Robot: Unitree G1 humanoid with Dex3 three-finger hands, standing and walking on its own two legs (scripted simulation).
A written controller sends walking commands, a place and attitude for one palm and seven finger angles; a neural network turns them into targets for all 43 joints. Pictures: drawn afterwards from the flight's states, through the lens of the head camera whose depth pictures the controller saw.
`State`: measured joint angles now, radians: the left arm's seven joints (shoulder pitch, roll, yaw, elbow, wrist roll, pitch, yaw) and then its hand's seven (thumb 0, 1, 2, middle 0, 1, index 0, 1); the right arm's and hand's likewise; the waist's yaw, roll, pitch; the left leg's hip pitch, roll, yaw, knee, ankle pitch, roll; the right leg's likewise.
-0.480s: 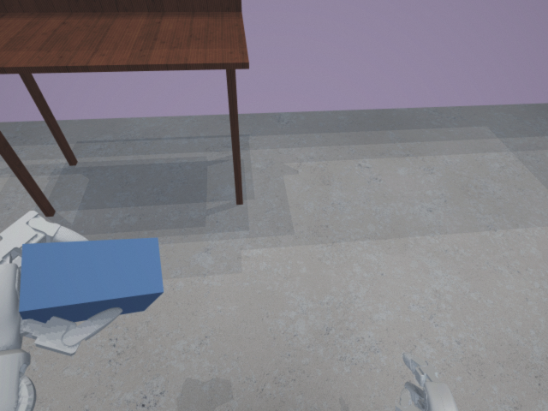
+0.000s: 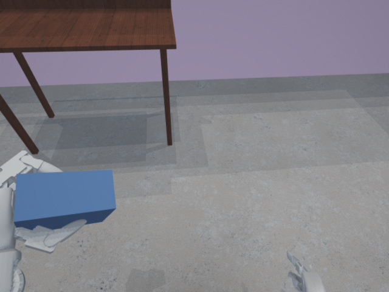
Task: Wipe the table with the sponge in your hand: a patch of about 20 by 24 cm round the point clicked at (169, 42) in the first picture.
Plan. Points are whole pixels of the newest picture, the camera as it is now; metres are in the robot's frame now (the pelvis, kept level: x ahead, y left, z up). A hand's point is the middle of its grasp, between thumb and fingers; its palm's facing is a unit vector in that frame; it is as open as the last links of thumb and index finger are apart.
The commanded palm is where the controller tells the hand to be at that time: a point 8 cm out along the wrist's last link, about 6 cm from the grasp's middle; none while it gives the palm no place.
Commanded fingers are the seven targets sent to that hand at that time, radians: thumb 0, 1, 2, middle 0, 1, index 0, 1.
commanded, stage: walk to a spot facing it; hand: left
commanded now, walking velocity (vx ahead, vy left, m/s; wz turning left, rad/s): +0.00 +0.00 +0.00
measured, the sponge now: (80, 200) +0.23 +0.21 +0.14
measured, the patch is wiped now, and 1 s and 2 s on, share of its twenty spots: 0.00 0.00 0.00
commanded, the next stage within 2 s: none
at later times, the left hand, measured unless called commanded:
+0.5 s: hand (14, 232) +0.16 +0.26 +0.16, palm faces +0.51 -0.75 -0.42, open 10.2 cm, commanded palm +0.10 +0.29 +0.18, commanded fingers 0.00 0.10 1.30 -1.20 -1.60 -1.20 -1.60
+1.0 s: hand out of the picture +0.11 +0.33 +0.17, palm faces +0.75 -0.53 -0.39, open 10.2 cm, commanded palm +0.03 +0.33 +0.18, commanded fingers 0.00 0.10 1.30 -1.20 -1.60 -1.20 -1.60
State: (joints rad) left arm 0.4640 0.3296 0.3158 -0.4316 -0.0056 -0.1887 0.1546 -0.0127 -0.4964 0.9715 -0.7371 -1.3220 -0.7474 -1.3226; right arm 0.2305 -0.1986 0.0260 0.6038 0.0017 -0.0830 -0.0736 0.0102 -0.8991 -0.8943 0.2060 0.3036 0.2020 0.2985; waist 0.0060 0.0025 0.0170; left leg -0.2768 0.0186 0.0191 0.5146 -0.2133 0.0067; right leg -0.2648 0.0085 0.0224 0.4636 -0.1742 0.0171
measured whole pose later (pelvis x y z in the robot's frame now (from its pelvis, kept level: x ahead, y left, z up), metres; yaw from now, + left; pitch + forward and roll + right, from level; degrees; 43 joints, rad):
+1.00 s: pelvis +0.02 +0.01 -0.01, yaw +27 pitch -2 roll +1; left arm 0.40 0.39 0.37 -0.54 -0.01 -0.17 0.17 -0.01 -0.50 0.98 -0.74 -1.33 -0.75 -1.33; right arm 0.16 -0.16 -0.01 0.59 0.01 -0.09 -0.05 0.01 -0.90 -0.89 0.20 0.30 0.20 0.30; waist 0.01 -0.06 0.08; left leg -0.30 0.05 0.09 0.64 -0.31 0.00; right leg -0.50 -0.12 -0.07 1.23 -0.51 0.05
